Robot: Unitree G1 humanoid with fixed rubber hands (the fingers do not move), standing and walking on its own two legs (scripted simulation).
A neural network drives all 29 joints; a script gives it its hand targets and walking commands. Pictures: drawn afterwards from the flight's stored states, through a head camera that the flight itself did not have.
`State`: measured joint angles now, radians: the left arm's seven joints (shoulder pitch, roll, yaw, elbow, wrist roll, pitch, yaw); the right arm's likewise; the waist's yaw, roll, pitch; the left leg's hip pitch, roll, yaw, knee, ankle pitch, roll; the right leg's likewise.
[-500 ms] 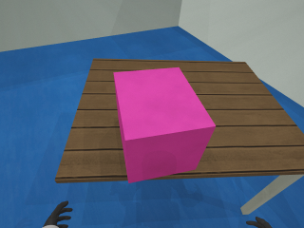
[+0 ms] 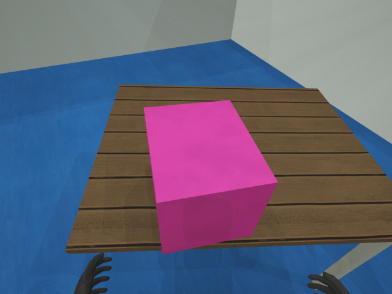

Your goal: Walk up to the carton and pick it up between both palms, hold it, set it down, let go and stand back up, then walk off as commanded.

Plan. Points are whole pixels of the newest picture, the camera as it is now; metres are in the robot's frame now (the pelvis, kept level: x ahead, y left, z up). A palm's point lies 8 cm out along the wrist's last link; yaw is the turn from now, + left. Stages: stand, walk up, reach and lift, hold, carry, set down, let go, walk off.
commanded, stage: reach and lift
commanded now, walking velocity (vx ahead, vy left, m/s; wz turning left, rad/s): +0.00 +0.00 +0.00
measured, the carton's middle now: (198, 172) +0.45 -0.01 -0.02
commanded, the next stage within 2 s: none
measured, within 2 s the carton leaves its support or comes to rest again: neither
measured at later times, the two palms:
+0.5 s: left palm out of the picture +0.17 +0.20 -0.05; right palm (332, 290) +0.17 -0.27 -0.05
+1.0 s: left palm (104, 273) +0.20 +0.18 -0.02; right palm (323, 254) +0.23 -0.26 -0.01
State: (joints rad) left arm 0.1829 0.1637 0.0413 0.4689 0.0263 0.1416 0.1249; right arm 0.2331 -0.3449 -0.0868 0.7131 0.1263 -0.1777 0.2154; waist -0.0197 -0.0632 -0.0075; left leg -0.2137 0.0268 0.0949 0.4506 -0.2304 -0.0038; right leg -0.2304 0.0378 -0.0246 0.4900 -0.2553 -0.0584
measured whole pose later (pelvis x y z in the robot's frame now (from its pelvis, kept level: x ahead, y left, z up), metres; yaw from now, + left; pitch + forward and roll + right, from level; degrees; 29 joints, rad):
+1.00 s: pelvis +0.00 -0.01 +0.00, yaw +1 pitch +0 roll +1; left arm 0.12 0.07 -0.06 0.49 -0.08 -0.22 0.23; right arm 0.00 -0.38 0.09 0.83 0.38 -0.41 0.22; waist 0.04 -0.06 -0.07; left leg -0.25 0.03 0.07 0.46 -0.22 -0.02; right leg -0.26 0.04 -0.05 0.52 -0.26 -0.08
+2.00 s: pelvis +0.00 -0.01 +0.01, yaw +0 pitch +4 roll +1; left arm -0.25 0.07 0.09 0.17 -0.06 0.34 0.21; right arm -0.41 -0.49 0.05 0.67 0.45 0.02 0.20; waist 0.05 -0.05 -0.07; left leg -0.24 0.04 0.08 0.31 -0.14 -0.02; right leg -0.26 0.06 -0.03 0.34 -0.16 -0.07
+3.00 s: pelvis +0.00 +0.00 +0.01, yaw +1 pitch +10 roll +0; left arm -0.65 0.13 0.18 0.37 -0.05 0.53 0.16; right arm -0.84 -0.55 0.07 0.91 0.41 0.18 0.16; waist 0.09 -0.02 -0.08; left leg -0.35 0.04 0.07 0.32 -0.13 -0.01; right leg -0.33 0.06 -0.04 0.29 -0.13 -0.06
